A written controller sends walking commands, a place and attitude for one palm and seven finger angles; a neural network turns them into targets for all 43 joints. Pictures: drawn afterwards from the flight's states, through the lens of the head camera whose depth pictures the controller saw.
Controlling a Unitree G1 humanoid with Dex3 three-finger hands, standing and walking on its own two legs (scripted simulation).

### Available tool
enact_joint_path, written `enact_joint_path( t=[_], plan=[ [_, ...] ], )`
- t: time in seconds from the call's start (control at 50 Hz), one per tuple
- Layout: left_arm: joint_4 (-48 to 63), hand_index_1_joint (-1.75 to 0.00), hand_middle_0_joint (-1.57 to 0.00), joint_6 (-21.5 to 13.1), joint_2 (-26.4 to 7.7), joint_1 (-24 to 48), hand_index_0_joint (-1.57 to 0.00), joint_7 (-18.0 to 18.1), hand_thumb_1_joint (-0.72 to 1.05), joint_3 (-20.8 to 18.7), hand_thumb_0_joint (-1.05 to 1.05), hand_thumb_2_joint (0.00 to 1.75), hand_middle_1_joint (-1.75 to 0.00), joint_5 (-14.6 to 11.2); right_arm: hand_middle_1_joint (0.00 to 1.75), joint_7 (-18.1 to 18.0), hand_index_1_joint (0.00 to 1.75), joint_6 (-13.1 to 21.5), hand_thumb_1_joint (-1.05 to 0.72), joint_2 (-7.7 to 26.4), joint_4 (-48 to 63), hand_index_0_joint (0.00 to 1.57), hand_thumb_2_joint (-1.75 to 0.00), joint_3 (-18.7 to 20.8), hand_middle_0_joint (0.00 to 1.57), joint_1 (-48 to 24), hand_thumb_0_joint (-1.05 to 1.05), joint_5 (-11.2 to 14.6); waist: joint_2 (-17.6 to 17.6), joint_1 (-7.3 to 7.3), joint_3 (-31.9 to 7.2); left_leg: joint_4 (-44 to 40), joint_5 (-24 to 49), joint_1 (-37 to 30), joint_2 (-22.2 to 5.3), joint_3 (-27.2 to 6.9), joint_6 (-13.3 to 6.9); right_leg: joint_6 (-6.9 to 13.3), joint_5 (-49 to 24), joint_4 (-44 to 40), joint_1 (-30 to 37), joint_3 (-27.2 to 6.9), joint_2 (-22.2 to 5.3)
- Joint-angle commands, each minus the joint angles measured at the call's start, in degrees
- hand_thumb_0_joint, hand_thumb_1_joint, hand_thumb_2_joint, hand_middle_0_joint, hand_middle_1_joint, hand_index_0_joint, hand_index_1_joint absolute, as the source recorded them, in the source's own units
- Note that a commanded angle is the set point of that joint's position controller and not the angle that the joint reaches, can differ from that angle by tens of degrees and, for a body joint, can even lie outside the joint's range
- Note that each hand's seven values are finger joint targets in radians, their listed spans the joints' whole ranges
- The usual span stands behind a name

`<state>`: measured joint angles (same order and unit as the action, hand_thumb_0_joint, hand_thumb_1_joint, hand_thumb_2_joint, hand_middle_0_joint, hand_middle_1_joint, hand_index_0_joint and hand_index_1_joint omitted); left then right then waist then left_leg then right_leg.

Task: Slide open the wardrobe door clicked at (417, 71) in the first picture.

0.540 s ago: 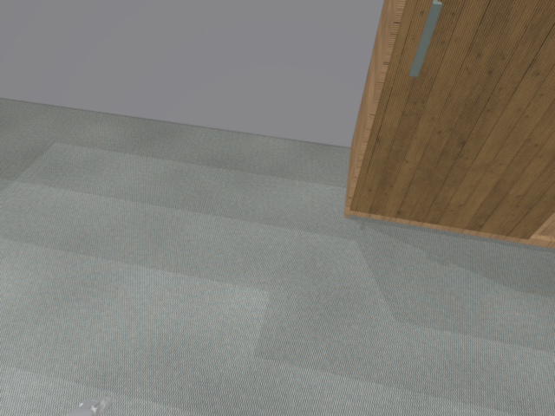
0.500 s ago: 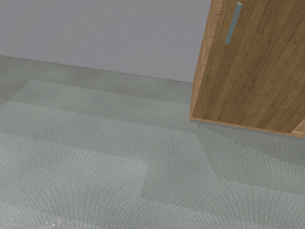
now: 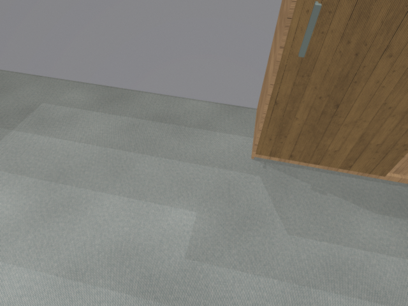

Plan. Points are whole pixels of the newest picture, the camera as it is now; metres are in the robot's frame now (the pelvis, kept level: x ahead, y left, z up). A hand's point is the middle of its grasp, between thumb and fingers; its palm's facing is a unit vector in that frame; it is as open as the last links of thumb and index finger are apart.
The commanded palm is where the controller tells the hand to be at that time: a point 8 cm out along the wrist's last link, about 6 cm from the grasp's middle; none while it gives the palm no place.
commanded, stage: stand and wait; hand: left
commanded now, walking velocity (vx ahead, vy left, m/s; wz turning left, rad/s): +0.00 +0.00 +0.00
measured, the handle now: (308, 29) +1.11 -0.36 +0.09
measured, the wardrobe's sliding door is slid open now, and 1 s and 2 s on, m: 0.00 0.00 0.00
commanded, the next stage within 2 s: look at it before walking up in 0.40 s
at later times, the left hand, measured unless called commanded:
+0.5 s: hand out of the picture +0.07 +0.24 -0.15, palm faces -0.04 -0.94 -0.33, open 7.4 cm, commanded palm none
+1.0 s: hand out of the picture +0.09 +0.24 -0.15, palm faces -0.03 -0.94 -0.34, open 7.4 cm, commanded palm none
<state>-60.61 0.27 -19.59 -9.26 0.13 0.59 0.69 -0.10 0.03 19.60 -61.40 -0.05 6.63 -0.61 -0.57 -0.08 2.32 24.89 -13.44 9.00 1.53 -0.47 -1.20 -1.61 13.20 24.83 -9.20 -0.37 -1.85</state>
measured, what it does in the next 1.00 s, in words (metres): stands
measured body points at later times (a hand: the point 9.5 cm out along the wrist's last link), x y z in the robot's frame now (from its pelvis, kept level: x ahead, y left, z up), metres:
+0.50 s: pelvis -0.01 -0.01 +0.00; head +0.00 -0.01 +0.45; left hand +0.07 +0.29 -0.13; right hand +0.07 -0.31 -0.13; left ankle +0.00 +0.11 -0.74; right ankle +0.00 -0.14 -0.74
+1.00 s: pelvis +0.01 -0.01 +0.00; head +0.02 -0.01 +0.45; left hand +0.09 +0.29 -0.13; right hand +0.10 -0.31 -0.13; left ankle +0.00 +0.11 -0.74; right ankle +0.00 -0.14 -0.74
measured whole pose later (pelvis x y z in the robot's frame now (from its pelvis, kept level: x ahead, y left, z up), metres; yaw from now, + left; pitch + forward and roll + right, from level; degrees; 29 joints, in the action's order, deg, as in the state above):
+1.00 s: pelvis +0.01 -0.01 +0.00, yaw +0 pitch -2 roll +0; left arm -62.3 -0.4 -19.7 -7.4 0.1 0.5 0.7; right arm -0.1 0.4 19.4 -63.7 -0.4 5.3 -0.4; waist -0.4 -0.1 2.4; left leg 21.3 -12.3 7.3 0.8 -0.6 -0.3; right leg -0.9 12.3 21.8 -7.8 -0.2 -1.1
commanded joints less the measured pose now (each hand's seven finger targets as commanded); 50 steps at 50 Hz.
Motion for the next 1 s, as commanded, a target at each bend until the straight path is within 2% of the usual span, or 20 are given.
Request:
enact_joint_path(
  t=[0.0,0.1,0.2,0.54,0.6,0.86,0.98],
  plan=[
    [3.6,-0.30,-0.20,-1.6,-11.5,3.5,-0.20,0.5,0.90,-2.5,0.00,0.90,-0.30,-0.1,0.30,-0.5,0.30,1.9,-0.90,11.8,3.7,0.20,-0.90,2.5,0.20,-3.7,0.00,0.1,0.5,0.05,-4.2,-5.6,6.9,0.5,-7.6,-6.5,-1.2,3.1,-5.3,-4.4,1.0,-4.9,-5.1],
    [2.9,-0.30,-0.20,-1.6,-11.6,3.6,-0.20,0.5,0.90,-2.5,0.00,0.90,-0.30,-0.1,0.30,-0.4,0.30,1.8,-0.90,11.9,2.6,0.20,-0.90,2.4,0.20,-3.3,0.00,0.1,-0.1,-0.07,-2.4,-6.6,4.4,1.5,-7.5,-6.9,-1.1,3.1,-2.4,-5.6,0.1,-5.3,-5.0],
    [2.6,-0.30,-0.20,-1.6,-11.8,3.7,-0.20,0.5,0.90,-2.5,0.00,0.90,-0.30,-0.1,0.30,-0.3,0.30,1.7,-0.90,11.9,2.0,0.20,-0.90,2.4,0.20,-2.7,0.00,0.1,-0.6,0.06,-2.5,-6.7,3.5,1.3,-7.3,-6.8,-0.9,3.2,-0.3,-6.5,-0.6,-6.0,-5.2],
    [2.2,-0.30,-0.20,-1.9,-11.7,3.8,-0.20,0.5,0.90,-2.5,0.00,0.90,-0.30,-0.1,0.30,-0.3,0.30,1.8,-0.90,11.6,1.4,0.20,-0.90,2.3,0.20,-2.8,0.00,0.2,-0.3,0.06,-3.9,-6.2,7.2,-0.2,-7.8,-6.4,-0.6,3.3,-4.6,-6.6,0.4,-5.9,-5.3],
    [2.1,-0.30,-0.20,-1.8,-11.6,4.0,-0.20,0.5,0.90,-2.4,0.00,0.90,-0.30,-0.1,0.30,-0.3,0.30,1.8,-0.90,11.6,1.2,0.20,-0.90,2.3,0.20,-3.2,0.00,0.1,0.5,0.04,-3.2,-6.7,6.6,-0.1,-7.8,-6.4,-0.5,3.2,-4.1,-6.7,-0.1,-5.8,-5.2],
    [1.9,-0.30,-0.20,-2.0,-11.7,3.7,-0.20,0.6,0.90,-2.5,0.00,0.90,-0.30,-0.1,0.30,-0.6,0.30,2.0,-0.90,11.8,1.3,0.20,-0.90,2.2,0.20,-3.4,0.00,0.3,0.3,-0.04,-5.5,-6.2,12.8,-2.3,-8.2,-6.0,-0.5,3.1,-11.5,-5.6,2.7,-5.0,-5.4],
    [1.8,-0.30,-0.20,-1.8,-11.6,3.9,-0.20,0.6,0.90,-2.5,0.00,0.90,-0.30,-0.1,0.30,-0.6,0.30,2.0,-0.90,11.9,1.3,0.20,-0.90,2.2,0.20,-3.8,0.00,0.3,1.0,-0.18,-4.5,-6.9,13.0,-2.3,-8.3,-6.1,-0.5,3.0,-11.1,-5.9,2.7,-4.8,-5.3]
  ],
)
